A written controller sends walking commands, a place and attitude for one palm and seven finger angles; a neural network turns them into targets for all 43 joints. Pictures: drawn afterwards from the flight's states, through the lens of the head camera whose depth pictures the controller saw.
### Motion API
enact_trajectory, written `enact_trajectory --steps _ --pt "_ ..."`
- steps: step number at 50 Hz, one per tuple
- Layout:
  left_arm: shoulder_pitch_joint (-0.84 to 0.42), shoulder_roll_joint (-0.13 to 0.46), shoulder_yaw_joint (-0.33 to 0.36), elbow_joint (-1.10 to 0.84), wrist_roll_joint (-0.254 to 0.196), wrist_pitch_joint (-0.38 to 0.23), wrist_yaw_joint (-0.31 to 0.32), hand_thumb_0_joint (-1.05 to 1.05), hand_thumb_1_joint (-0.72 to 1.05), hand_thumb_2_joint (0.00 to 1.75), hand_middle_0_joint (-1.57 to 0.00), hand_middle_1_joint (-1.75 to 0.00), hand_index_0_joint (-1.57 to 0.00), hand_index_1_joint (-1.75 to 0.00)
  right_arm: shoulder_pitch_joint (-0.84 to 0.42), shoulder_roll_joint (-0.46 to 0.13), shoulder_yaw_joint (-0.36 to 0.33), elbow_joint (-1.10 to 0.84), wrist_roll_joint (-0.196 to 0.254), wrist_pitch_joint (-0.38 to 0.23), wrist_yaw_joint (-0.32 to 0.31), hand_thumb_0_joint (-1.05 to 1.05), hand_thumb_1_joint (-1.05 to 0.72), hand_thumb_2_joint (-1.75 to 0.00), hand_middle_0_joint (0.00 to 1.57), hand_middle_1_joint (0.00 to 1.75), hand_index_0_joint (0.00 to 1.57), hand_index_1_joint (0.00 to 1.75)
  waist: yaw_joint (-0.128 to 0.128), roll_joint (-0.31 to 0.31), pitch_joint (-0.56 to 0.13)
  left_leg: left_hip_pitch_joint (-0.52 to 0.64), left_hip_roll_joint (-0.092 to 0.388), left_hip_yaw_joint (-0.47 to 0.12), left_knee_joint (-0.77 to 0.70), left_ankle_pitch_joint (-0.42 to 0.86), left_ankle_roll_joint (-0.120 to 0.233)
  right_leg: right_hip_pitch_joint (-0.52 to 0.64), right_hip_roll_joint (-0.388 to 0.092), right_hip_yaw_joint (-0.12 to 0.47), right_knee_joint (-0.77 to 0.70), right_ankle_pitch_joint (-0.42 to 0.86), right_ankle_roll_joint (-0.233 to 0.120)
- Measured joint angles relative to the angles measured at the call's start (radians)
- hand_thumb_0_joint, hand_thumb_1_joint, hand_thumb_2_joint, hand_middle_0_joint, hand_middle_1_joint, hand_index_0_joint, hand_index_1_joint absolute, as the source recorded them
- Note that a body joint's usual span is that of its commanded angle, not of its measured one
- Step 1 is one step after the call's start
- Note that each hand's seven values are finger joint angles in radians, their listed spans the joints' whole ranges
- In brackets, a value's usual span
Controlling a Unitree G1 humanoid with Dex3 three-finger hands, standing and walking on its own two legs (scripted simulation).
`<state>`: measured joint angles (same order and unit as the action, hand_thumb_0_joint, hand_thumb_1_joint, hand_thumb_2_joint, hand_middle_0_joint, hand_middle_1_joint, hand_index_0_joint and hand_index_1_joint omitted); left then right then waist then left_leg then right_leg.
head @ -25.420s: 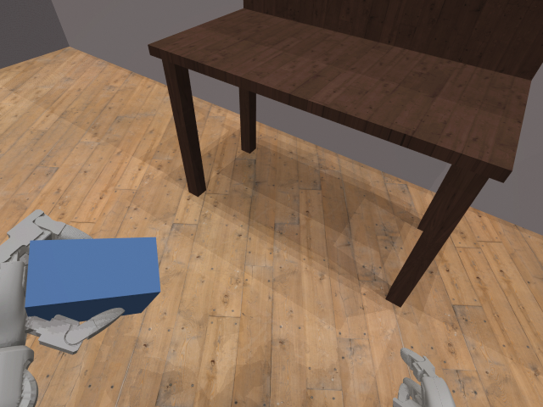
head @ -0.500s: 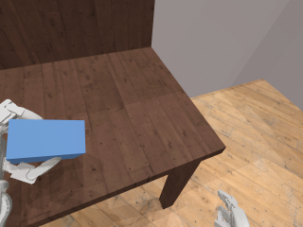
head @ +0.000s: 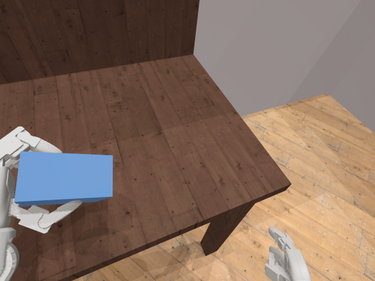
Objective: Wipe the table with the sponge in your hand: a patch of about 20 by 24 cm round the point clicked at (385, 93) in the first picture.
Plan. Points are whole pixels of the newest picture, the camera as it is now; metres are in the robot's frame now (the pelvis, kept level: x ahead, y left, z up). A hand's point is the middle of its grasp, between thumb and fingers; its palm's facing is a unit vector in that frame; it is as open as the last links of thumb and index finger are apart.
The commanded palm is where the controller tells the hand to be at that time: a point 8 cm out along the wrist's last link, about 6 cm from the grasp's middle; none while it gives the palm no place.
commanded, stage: look again from close up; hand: left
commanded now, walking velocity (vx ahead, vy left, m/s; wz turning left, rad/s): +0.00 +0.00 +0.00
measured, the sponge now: (78, 181) +0.24 +0.21 +0.13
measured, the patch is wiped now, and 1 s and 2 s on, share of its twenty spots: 0.00 0.00 0.00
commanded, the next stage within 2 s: turn the palm down, sponge in hand in 0.28 s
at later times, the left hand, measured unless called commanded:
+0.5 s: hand (31, 145) +0.25 +0.27 +0.19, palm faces +0.41 -0.79 -0.46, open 10.3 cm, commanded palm +0.17 +0.27 +0.18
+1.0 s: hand (59, 185) +0.21 +0.22 +0.16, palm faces +0.30 -0.57 -0.76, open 10.3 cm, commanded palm +0.17 +0.25 +0.20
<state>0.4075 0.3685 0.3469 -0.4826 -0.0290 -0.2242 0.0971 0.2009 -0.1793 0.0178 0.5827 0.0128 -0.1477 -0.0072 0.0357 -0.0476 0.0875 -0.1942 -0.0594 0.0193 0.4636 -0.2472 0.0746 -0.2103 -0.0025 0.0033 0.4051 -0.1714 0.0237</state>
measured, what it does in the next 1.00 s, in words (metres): shifts its weight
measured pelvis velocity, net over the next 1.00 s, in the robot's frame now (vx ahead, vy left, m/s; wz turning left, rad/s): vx -0.01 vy -0.08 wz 0.04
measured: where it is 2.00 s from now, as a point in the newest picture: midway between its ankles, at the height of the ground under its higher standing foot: outside the picture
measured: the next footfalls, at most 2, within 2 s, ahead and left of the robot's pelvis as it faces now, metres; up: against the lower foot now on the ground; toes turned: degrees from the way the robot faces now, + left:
none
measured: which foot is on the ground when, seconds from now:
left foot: down 0.00-1.00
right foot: down 0.00-1.00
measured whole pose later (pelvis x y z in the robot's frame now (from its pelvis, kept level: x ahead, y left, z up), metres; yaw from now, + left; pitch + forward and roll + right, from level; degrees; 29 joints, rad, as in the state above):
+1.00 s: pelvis -0.01 -0.08 -0.02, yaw +2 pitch -2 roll +1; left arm 0.20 0.60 0.34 -0.30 0.16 0.14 -0.08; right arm 0.15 -0.25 0.02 0.61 0.03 -0.09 -0.13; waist 0.09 0.07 0.01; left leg -0.29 -0.01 -0.04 0.63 -0.31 -0.02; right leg -0.32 0.06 -0.05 0.64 -0.29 -0.08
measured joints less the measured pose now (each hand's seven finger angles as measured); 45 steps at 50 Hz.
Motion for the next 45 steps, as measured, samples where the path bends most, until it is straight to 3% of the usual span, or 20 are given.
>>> enact_trajectory --steps 9,19,20,21,22,24,26,27,29,31,35,39,42,45 --pt "0.022 0.011 0.002 -0.008 -0.003 0.000 0.000 -0.02 -0.52 1.03 -0.69 -1.34 -0.73 -1.33 0.004 -0.001 -0.004 0.003 0.001 0.004 -0.006 0.01 -0.91 -0.90 0.20 0.30 0.21 0.30 -0.014 0.009 0.000 0.002 0.008 -0.001 -0.003 0.000 -0.007 0.003 0.008 -0.001 -0.008 0.002 -0.007" --pt "0.034 0.001 -0.005 0.009 -0.007 0.009 0.005 -0.01 -0.52 1.03 -0.69 -1.34 -0.73 -1.33 -0.001 -0.011 -0.009 0.004 0.003 0.010 -0.016 0.01 -0.91 -0.90 0.20 0.30 0.20 0.30 -0.010 0.022 -0.018 0.008 0.021 0.000 -0.013 0.002 -0.017 0.008 0.021 0.000 -0.021 0.009 -0.018" --pt "-0.012 0.040 -0.015 0.025 0.006 0.008 -0.003 -0.01 -0.52 1.03 -0.69 -1.33 -0.73 -1.33 0.019 -0.024 0.009 -0.025 0.022 0.017 -0.041 0.01 -0.91 -0.90 0.20 0.30 0.20 0.30 -0.002 0.026 -0.007 0.005 0.023 -0.010 -0.001 -0.001 -0.017 0.009 0.028 0.001 -0.005 -0.007 -0.008" --pt "-0.092 0.097 -0.011 0.059 0.040 0.014 -0.030 -0.01 -0.52 1.03 -0.69 -1.33 -0.73 -1.32 0.038 -0.028 0.013 -0.033 0.010 0.007 -0.051 0.01 -0.91 -0.90 0.20 0.30 0.20 0.30 0.016 0.021 -0.001 -0.001 0.017 -0.018 0.013 -0.005 -0.020 0.001 0.028 -0.001 0.026 -0.012 -0.022" --pt "-0.175 0.138 -0.003 0.103 0.050 0.035 -0.053 -0.02 -0.52 1.03 -0.69 -1.33 -0.73 -1.32 0.041 -0.030 0.011 -0.020 -0.003 -0.001 -0.044 0.01 -0.91 -0.90 0.20 0.30 0.20 0.30 0.029 0.015 -0.005 -0.010 0.008 -0.023 0.023 -0.007 -0.024 -0.014 0.021 -0.004 0.054 -0.028 -0.036" --pt "-0.296 0.163 0.040 0.178 0.010 0.116 -0.104 -0.02 -0.52 1.03 -0.69 -1.33 -0.73 -1.32 0.019 -0.041 0.015 0.028 -0.016 0.000 -0.026 0.01 -0.91 -0.90 0.20 0.30 0.20 0.30 0.040 0.018 -0.022 -0.020 0.005 -0.024 0.036 -0.010 -0.033 -0.032 0.017 -0.006 0.087 -0.051 -0.041" --pt "-0.333 0.160 0.095 0.213 -0.030 0.215 -0.139 -0.02 -0.52 1.03 -0.69 -1.33 -0.73 -1.32 -0.010 -0.053 0.019 0.053 -0.008 0.014 -0.013 0.01 -0.91 -0.90 0.20 0.30 0.21 0.30 0.035 0.034 -0.042 -0.023 0.010 -0.014 0.044 -0.015 -0.037 -0.043 0.022 0.004 0.101 -0.055 -0.038" --pt "-0.322 0.156 0.111 0.209 -0.028 0.258 -0.150 -0.01 -0.52 1.03 -0.69 -1.33 -0.73 -1.32 -0.020 -0.057 0.018 0.054 -0.006 0.019 -0.009 0.01 -0.91 -0.90 0.20 0.30 0.21 0.30 0.030 0.043 -0.050 -0.023 0.012 -0.010 0.046 -0.017 -0.037 -0.046 0.025 0.008 0.107 -0.056 -0.040" --pt "-0.255 0.152 0.109 0.166 0.003 0.314 -0.169 -0.01 -0.52 1.03 -0.69 -1.33 -0.73 -1.32 -0.031 -0.067 0.013 0.038 -0.005 0.029 -0.004 0.02 -0.91 -0.90 0.20 0.30 0.21 0.30 0.019 0.060 -0.061 -0.024 0.014 -0.004 0.049 -0.021 -0.037 -0.053 0.027 0.013 0.119 -0.061 -0.044" --pt "-0.168 0.145 0.082 0.106 0.019 0.330 -0.182 -0.01 -0.52 1.03 -0.69 -1.33 -0.73 -1.32 -0.038 -0.076 0.010 0.015 -0.001 0.037 -0.007 0.02 -0.91 -0.90 0.20 0.30 0.21 0.30 0.015 0.073 -0.066 -0.031 0.016 -0.001 0.062 -0.027 -0.038 -0.065 0.030 0.016 0.139 -0.070 -0.048" --pt "-0.060 0.141 0.031 0.039 0.020 0.265 -0.173 -0.01 -0.52 1.03 -0.69 -1.33 -0.73 -1.32 -0.046 -0.075 -0.001 0.005 -0.009 0.035 -0.037 0.01 -0.91 -0.90 0.20 0.30 0.21 0.30 0.023 0.072 -0.070 -0.065 0.019 -0.014 0.106 -0.042 -0.049 -0.097 0.032 0.000 0.189 -0.094 -0.058" --pt "-0.080 0.155 0.025 0.047 0.068 0.223 -0.104 -0.01 -0.52 1.03 -0.69 -1.33 -0.73 -1.32 -0.039 -0.071 -0.010 0.018 -0.012 0.034 -0.061 0.01 -0.91 -0.90 0.20 0.30 0.20 0.30 0.049 0.072 -0.077 -0.095 0.027 -0.042 0.149 -0.057 -0.067 -0.117 0.038 -0.030 0.223 -0.112 -0.076" --pt "-0.148 0.173 0.035 0.111 0.107 0.263 -0.085 -0.01 -0.52 1.03 -0.70 -1.33 -0.73 -1.32 -0.040 -0.074 -0.003 0.031 -0.001 0.044 -0.081 0.01 -0.91 -0.90 0.20 0.30 0.20 0.30 0.061 0.084 -0.081 -0.106 0.031 -0.062 0.168 -0.062 -0.079 -0.120 0.042 -0.051 0.235 -0.119 -0.087" --pt "-0.201 0.197 0.030 0.175 0.143 0.335 -0.113 -0.01 -0.52 1.03 -0.69 -1.33 -0.73 -1.32 -0.041 -0.076 0.007 0.036 0.011 0.057 -0.104 0.01 -0.91 -0.90 0.20 0.30 0.20 0.30 0.063 0.100 -0.083 -0.102 0.037 -0.070 0.169 -0.061 -0.086 -0.114 0.048 -0.059 0.235 -0.120 -0.094"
